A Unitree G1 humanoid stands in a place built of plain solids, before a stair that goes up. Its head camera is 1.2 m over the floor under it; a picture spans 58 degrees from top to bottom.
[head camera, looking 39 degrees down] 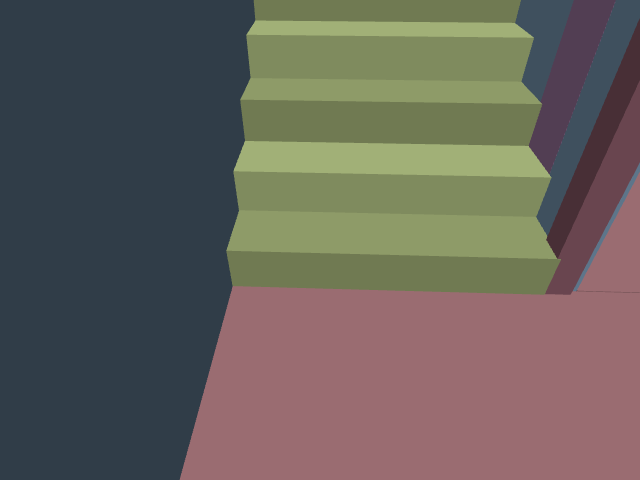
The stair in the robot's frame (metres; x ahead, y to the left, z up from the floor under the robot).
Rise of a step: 0.18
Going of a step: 0.26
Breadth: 1.20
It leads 2 degrees to the right of straight ahead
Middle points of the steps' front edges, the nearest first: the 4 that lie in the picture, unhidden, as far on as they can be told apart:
1.17 -0.26 0.18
1.43 -0.27 0.36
1.68 -0.28 0.54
1.94 -0.29 0.72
